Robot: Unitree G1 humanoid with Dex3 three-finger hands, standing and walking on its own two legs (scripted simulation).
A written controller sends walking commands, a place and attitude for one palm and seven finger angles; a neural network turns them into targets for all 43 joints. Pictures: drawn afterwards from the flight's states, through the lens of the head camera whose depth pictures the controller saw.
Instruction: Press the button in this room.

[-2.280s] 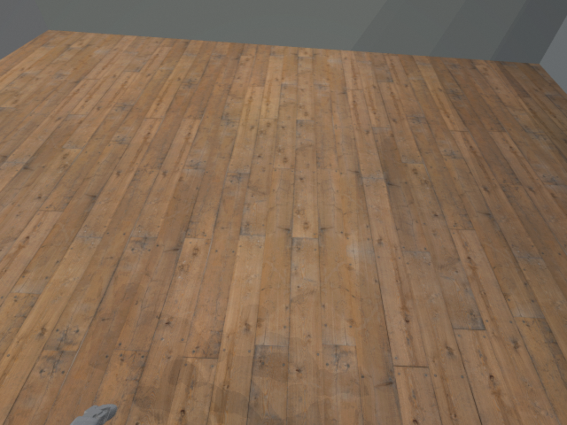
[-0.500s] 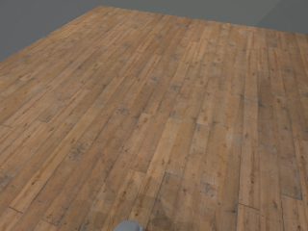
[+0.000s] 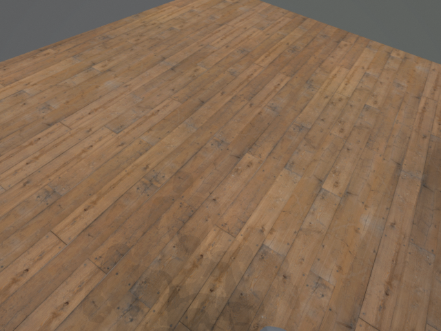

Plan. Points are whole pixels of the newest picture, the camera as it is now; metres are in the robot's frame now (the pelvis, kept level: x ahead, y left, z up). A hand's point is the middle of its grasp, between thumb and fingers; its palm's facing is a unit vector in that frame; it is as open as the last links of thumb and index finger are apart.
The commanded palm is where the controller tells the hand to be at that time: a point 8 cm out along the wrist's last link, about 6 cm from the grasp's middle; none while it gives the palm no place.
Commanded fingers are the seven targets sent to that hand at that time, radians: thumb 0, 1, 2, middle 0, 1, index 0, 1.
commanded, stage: turn or walk to find it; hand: left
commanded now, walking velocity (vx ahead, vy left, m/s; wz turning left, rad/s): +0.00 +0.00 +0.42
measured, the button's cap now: out of the picture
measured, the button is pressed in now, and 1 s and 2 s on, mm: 0 0 0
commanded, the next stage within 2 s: none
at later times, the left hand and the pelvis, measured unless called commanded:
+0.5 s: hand out of the picture -0.01 +0.14 -0.16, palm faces +0.26 -0.93 -0.25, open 7.4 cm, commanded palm none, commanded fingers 0.00 0.90 0.90 -0.20 -0.30 -0.20 -0.30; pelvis -0.02 -0.05 +0.00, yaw +14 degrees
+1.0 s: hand out of the picture -0.08 +0.21 -0.17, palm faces +0.45 -0.86 -0.24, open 7.4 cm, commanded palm none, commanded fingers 0.00 0.90 0.90 -0.20 -0.30 -0.20 -0.30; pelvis -0.06 -0.01 +0.00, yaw +25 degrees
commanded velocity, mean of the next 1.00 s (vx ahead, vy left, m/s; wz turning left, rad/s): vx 0.00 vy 0.00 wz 0.42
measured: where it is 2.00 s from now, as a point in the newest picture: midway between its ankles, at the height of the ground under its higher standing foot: outside the picture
